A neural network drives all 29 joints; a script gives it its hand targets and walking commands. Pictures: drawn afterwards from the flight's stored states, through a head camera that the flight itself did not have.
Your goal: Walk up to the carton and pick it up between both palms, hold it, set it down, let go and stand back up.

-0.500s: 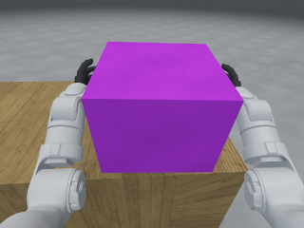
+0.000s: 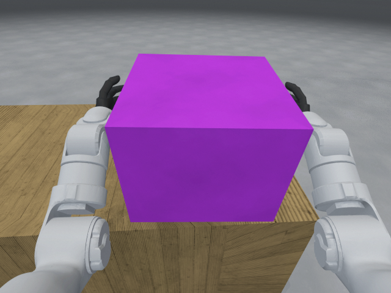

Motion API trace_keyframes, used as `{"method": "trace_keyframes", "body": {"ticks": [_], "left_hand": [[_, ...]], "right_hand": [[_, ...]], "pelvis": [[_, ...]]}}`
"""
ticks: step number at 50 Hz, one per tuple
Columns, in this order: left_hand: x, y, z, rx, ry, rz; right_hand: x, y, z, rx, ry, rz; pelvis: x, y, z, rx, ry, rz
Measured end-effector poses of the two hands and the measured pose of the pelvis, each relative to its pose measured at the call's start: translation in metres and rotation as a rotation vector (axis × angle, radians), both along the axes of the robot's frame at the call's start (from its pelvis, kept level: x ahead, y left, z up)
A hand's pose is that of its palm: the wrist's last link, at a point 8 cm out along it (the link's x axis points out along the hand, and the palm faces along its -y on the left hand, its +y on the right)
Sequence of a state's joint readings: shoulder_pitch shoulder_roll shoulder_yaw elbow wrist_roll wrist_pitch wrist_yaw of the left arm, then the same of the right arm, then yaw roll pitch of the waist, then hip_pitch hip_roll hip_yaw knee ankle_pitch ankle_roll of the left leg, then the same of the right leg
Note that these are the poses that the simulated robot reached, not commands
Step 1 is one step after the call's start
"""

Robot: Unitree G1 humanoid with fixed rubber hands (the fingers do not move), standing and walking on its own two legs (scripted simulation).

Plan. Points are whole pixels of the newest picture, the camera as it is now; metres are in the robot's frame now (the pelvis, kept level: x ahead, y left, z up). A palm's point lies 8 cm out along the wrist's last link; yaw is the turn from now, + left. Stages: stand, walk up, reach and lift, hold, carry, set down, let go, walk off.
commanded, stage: hold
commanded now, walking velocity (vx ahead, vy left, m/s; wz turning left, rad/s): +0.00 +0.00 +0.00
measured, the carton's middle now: (202, 133) +0.39 +0.01 +0.20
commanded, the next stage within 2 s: none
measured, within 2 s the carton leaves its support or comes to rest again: neither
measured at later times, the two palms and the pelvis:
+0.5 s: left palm (106, 113) +0.38 +0.19 +0.25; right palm (297, 119) +0.38 -0.18 +0.24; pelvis +0.00 +0.00 +0.00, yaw +0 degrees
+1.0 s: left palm (106, 114) +0.38 +0.19 +0.25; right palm (298, 118) +0.38 -0.18 +0.25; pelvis +0.00 +0.00 +0.00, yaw +0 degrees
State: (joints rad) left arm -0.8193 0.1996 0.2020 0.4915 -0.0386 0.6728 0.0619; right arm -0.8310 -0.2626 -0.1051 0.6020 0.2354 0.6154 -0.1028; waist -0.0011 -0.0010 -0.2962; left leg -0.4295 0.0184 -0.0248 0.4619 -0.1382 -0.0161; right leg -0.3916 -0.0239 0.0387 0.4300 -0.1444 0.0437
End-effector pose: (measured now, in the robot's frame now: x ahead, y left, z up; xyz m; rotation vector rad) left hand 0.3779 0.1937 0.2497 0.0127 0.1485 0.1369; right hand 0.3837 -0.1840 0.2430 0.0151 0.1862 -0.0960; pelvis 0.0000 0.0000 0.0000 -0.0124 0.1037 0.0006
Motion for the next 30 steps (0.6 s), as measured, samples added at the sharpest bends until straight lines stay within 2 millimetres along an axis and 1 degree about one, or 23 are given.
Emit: {"method": "trace_keyframes", "body": {"ticks": [30], "left_hand": [[-0.0001, -0.0002, -0.0001, 0.0, 0.0, 0.0]], "right_hand": [[0.0001, -0.0001, 0.0003, 0.0, -0.001, 0.0]], "pelvis": [[0.0002, -0.0002, 0.0001, 0.0, -0.001, 0.0]]}}
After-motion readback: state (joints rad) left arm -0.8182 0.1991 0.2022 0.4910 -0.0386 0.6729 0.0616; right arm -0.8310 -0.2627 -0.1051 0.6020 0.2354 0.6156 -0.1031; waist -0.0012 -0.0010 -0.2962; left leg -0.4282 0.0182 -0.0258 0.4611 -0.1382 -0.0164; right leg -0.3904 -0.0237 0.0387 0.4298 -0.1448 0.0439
